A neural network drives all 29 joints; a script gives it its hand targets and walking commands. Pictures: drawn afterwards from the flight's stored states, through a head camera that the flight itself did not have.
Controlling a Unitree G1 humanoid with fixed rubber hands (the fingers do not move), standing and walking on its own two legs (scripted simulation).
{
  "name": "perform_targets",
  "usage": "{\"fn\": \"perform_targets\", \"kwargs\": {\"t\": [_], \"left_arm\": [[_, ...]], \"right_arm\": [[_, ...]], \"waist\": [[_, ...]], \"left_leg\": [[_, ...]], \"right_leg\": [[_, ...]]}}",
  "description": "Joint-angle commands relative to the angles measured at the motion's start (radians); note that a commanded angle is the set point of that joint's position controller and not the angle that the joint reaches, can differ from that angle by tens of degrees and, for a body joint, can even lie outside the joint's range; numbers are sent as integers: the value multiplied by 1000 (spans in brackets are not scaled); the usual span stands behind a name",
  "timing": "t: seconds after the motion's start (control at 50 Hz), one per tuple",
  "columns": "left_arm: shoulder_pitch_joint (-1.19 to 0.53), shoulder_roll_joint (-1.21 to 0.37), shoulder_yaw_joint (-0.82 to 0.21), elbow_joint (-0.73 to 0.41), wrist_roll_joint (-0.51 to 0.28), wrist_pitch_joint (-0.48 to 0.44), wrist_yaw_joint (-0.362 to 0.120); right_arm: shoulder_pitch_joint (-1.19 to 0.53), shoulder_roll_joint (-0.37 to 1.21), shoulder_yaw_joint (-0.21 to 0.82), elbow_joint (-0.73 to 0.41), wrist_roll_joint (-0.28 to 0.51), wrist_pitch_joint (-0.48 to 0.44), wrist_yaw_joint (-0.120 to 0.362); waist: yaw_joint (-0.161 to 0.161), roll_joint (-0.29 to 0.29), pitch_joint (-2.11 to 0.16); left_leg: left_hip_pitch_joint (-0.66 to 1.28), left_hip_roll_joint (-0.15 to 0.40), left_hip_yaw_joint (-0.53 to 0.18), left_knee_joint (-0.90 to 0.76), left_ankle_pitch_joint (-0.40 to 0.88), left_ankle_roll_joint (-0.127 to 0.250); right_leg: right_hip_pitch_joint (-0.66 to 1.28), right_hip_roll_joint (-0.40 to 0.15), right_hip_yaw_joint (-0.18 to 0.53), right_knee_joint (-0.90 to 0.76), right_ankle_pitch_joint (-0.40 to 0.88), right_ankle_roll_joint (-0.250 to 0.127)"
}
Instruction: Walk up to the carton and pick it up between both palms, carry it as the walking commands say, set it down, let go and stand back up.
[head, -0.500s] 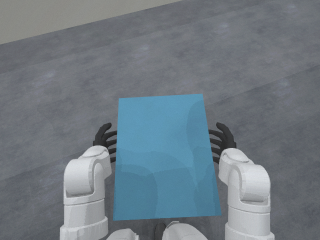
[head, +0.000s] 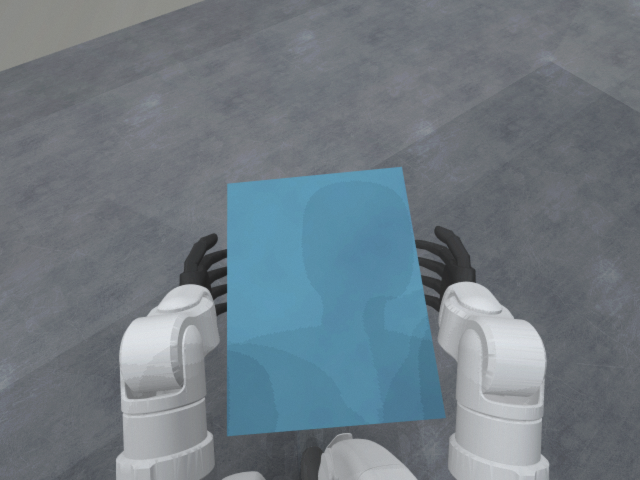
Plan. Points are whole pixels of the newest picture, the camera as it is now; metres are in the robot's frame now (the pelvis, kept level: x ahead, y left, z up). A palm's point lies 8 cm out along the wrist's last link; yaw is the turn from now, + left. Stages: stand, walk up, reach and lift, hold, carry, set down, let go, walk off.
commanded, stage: carry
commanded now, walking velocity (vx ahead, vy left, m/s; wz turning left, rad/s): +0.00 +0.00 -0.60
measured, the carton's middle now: (328, 312) +0.32 -0.01 -0.04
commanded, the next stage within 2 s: none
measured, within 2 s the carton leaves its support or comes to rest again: neither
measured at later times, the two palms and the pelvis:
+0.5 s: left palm (368, 314) +0.28 -0.05 +0.06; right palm out of the picture +0.22 -0.32 +0.06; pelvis -0.04 -0.12 +0.00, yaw -10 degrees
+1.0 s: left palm (349, 398) +0.19 -0.02 +0.08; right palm out of the picture +0.12 -0.29 +0.09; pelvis -0.12 -0.09 +0.00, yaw -15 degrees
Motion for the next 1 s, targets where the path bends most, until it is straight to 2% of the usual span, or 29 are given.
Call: {"fn": "perform_targets", "kwargs": {"t": [0.0, 0.02, 0.04, 0.06, 0.08, 0.1, 0.12, 0.14, 0.16, 0.18, 0.22, 0.24, 0.3, 0.36, 0.44, 0.5, 0.6, 0.64, 0.68, 0.7, 0.72, 0.74, 0.78, 0.8, 0.82, 0.84, 0.86, 0.94, 0.98], "left_arm": [[-623, -859, -797, -293, -399, -33, -281], [-573, -876, -785, -264, -379, -35, -267], [-648, -861, -785, -293, -392, -31, -264], [-645, -822, -763, -241, -377, -15, -269], [-617, -801, -765, -236, -373, -6, -276], [-587, -809, -784, -230, -388, 3, -284], [-586, -826, -789, -204, -409, 11, -291], [-613, -828, -775, -149, -414, 14, -298], [-636, -811, -757, -108, -406, 11, -298], [-584, -817, -745, -89, -387, 10, -301], [-677, -821, -735, -128, -391, -3, -300], [-678, -842, -720, -135, -390, -10, -299], [-666, -894, -684, -146, -386, -37, -296], [-647, -934, -686, -189, -404, -51, -292], [-637, -935, -707, -236, -419, -50, -283], [-617, -906, -709, -254, -412, -39, -282], [-585, -851, -710, -241, -383, -26, -284], [-590, -842, -726, -248, -377, -24, -283], [-605, -829, -743, -242, -361, -16, -280], [-596, -823, -743, -202, -348, -10, -279], [-489, -703, -448, 302, -97, -90, -288], [-592, -731, -527, 107, -146, -149, -282], [-711, -903, -809, -294, -365, -101, -268], [-779, -919, -792, -245, -383, -94, -275], [-681, -861, -640, 47, -266, -115, -279], [-678, -858, -668, -27, -295, -118, -274], [-701, -901, -795, -231, -394, -87, -267], [-626, -928, -796, -150, -404, -21, -272], [-604, -919, -778, -109, -392, -7, -279]], "right_arm": [[-543, 967, 751, -217, 461, -43, 261], [-529, 937, 732, -197, 439, -27, 262], [-574, 911, 723, -160, 412, -21, 267], [-585, 888, 692, -104, 394, -11, 264], [-521, 871, 663, -65, 372, -10, 266], [-482, 873, 648, -51, 357, -8, 262], [-474, 855, 621, -35, 333, -3, 254], [-443, 852, 605, 34, 311, 7, 256], [-422, 861, 613, 79, 311, 14, 268], [-410, 873, 626, 109, 317, 17, 279], [-553, 884, 636, 37, 376, -3, 284], [-580, 914, 656, 17, 406, -9, 289], [-654, 979, 716, -45, 470, -27, 296], [-703, 994, 760, -169, 512, -44, 290], [-633, 995, 754, -179, 507, -40, 277], [-568, 990, 741, -137, 486, -26, 272], [-514, 938, 709, -91, 448, -12, 273], [-507, 922, 696, -85, 444, -11, 277], [-480, 910, 679, -64, 439, -7, 283], [-468, 895, 664, -50, 427, -7, 287], [-371, 797, 381, 444, 161, -91, 299], [-477, 829, 472, 266, 208, -138, 307], [-649, 944, 737, -168, 450, -79, 322], [-705, 941, 710, -107, 438, -78, 320], [-590, 878, 548, 182, 311, -106, 319], [-565, 867, 569, 108, 331, -116, 316], [-596, 901, 686, -106, 430, -87, 313], [-544, 922, 672, -31, 426, -21, 309], [-518, 909, 659, 4, 409, -10, 309]], "waist": [[6, 252, -710], [24, 148, -685], [43, 220, -575], [46, 197, -525], [40, 306, -530], [51, 267, -527], [66, 133, -536], [60, -133, -518], [36, -398, -491], [31, -275, -493], [42, -136, -457], [39, -110, -456], [39, -171, -544], [41, -180, -627], [45, -163, -688], [47, -202, -731], [39, -246, -746], [25, -225, -730], [-19, -85, -695], [-38, 224, -694], [-15, 324, -658], [15, 268, -571], [49, 169, -520], [55, 215, -464], [49, 211, -438], [36, 211, -445], [30, 191, -475], [38, 129, -538], [32, 9, -535]], "left_leg": [[530, 594, -286, 0, 734, 213], [622, 532, -160, 104, 876, 146], [420, 498, -28, 101, 690, 66], [295, 384, 89, 58, 652, 34], [257, 337, 125, 98, 602, 10], [156, 284, 147, 210, 501, -5], [35, 232, 123, 342, 383, -25], [-151, 145, 110, 481, -110, -47], [-315, 29, 49, 629, -456, -94], [-254, 77, -103, 671, -401, -87], [-311, 43, -154, 711, -259, -94], [-325, 50, -163, 703, -187, -83], [-293, 31, -138, 669, -64, -52], [-251, -5, -110, 547, -53, -35], [-201, -51, -76, 341, -84, -28], [-139, -97, -22, 199, -60, -19], [52, -160, 91, -24, 6, 12], [236, -167, 150, -133, 46, 38], [434, -75, 107, -307, 117, 128], [361, 175, -189, -358, 40, 243], [110, 420, -425, -354, -50, 356], [4, 411, -342, -329, -95, 313], [-84, 306, -188, -337, -110, 172], [-153, 285, -165, -360, -136, 138], [-130, 242, -147, -369, -151, 139], [-88, 231, -136, -364, -137, 157], [-53, 227, -121, -339, -110, 166], [72, 210, -100, -191, -36, 154], [59, 161, -77, -100, 99, 115]], "right_leg": [[-226, -209, 259, 857, -553, -76], [-344, -253, 203, 609, -477, -157], [-279, -337, 218, 347, -450, -215], [-75, -247, 55, 236, -253, -207], [77, -227, 25, 107, -145, -198], [231, -185, -17, -31, -59, -182], [342, -157, 23, -132, -49, -176], [433, -252, 220, -178, 363, -208], [479, -467, 605, -226, 840, -310], [420, -468, 580, -222, 792, -371], [404, -451, 627, -337, 358, -287], [421, -440, 614, -344, 259, -253], [509, -386, 490, -341, 335, -168], [617, -366, 406, -327, 498, -167], [742, -358, 375, -328, 642, -159], [785, -340, 335, -347, 671, -105], [663, -316, 248, -444, 393, -31], [498, -274, 166, -485, 222, 36], [274, -137, 21, -377, -41, 105], [221, -25, -69, 67, -155, 70], [230, -75, 48, 564, -309, -32], [143, -131, 159, 693, -344, -129], [113, -147, 53, 551, -227, -215], [140, -155, 8, 469, -250, -225], [150, -133, -53, 387, -256, -218], [172, -114, -79, 310, -254, -207], [208, -105, -93, 244, -247, -206], [337, -102, -83, -190, -160, -206], [412, -193, 53, -373, -73, -207]]}}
